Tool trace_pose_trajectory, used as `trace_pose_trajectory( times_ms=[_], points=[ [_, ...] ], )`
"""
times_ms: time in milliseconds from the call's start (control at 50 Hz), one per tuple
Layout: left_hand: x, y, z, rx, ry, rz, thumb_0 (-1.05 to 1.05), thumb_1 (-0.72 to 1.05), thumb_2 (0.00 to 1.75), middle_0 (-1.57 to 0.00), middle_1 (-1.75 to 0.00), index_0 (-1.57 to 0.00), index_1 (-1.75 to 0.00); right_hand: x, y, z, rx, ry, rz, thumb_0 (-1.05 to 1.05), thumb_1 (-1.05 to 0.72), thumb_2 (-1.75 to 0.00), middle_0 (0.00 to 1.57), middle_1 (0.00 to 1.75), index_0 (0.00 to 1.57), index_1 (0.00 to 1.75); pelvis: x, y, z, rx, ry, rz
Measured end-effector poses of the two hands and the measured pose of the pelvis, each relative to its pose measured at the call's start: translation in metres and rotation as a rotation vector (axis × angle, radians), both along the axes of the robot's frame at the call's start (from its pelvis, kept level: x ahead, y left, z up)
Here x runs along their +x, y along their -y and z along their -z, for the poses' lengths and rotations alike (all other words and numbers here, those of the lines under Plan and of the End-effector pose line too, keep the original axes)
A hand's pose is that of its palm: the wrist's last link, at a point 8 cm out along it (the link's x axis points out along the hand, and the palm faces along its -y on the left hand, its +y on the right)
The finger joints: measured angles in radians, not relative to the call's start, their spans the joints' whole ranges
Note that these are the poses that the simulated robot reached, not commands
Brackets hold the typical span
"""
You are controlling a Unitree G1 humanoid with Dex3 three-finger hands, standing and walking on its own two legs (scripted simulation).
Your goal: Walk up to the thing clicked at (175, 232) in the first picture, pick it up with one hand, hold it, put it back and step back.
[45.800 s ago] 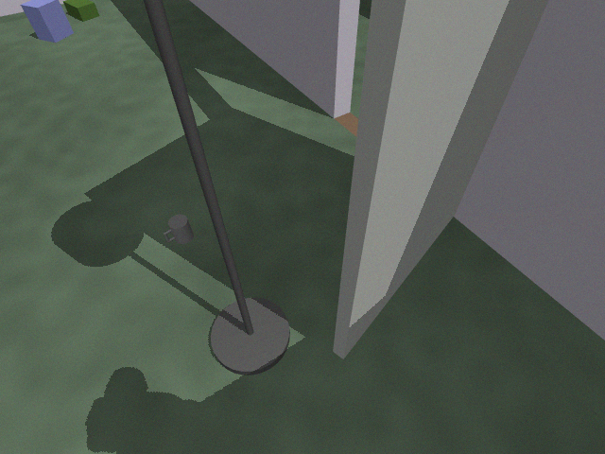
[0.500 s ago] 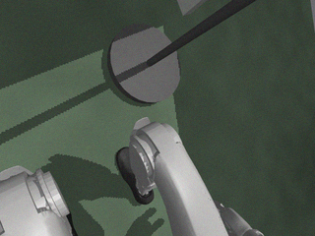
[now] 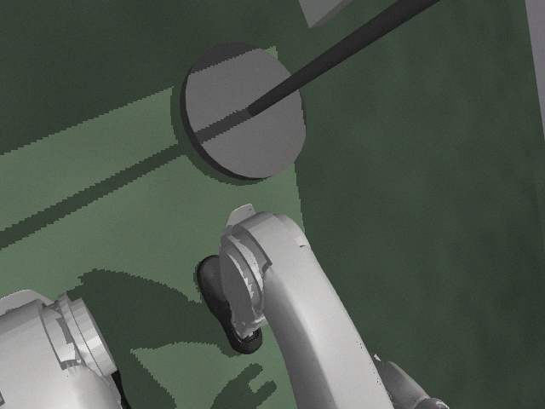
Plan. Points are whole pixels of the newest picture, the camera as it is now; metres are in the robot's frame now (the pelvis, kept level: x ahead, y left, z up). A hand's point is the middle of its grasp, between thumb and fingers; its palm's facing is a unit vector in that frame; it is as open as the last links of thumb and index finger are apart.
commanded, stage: rest palm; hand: left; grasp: from above
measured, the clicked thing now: out of the picture +0.49 +0.35 -0.27
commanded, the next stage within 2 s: close in 0.08 s
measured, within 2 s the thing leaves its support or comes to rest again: leaves its support in 1.86 s
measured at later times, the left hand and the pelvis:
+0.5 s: hand out of the picture +0.50 +0.34 -0.24, palm faces -0.43 -0.15 -0.89, open 13.2 cm; pelvis +0.00 +0.00 +0.00, yaw +0 degrees
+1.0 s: hand out of the picture +0.50 +0.34 -0.24, palm faces -0.43 -0.14 -0.89, open 12.4 cm; pelvis +0.00 +0.00 +0.00, yaw +0 degrees
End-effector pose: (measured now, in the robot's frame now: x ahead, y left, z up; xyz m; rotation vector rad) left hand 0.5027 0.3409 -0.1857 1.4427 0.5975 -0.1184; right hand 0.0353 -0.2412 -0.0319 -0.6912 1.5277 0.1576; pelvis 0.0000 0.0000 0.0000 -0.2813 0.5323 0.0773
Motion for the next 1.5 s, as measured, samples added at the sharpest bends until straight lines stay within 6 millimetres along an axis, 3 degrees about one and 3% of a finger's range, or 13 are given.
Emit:
trace_pose_trajectory(
  times_ms=[240, 580, 1500],
  points=[
    [0.0006, -0.0004, 0.0, 0.002, -0.006, 0.002, 0.01, -0.42, 1.07, -0.1, -1.18, -0.15, -1.17, 0.002, 0.002, -0.0007, -0.005, 0.004, -0.013, -0.01, -0.92, -0.91, 0.2, 0.3, 0.2, 0.3, -0.0015, -0.0003, -0.0001, -0.001, 0.006, 0.0],
    [0.0004, -0.0008, -0.0002, 0.003, -0.008, 0.006, 0.0, -0.41, 0.9, -0.11, -1.08, -0.19, -1.06, 0.0016, 0.0035, -0.0008, -0.014, 0.001, -0.019, -0.01, -0.91, -0.9, 0.2, 0.3, 0.2, 0.3, -0.0023, 0.0003, -0.0002, 0.001, 0.012, 0.001],
    [-0.002, -0.0009, -0.0052, 0.005, -0.003, 0.009, 0.0, -0.24, 0.85, -0.26, -1.01, -0.52, -0.98, 0.0006, 0.002, -0.0015, -0.019, 0.012, -0.026, -0.01, -0.91, -0.9, 0.2, 0.3, 0.2, 0.3, -0.0044, -0.0005, -0.0021, -0.001, 0.017, 0.0]
  ],
)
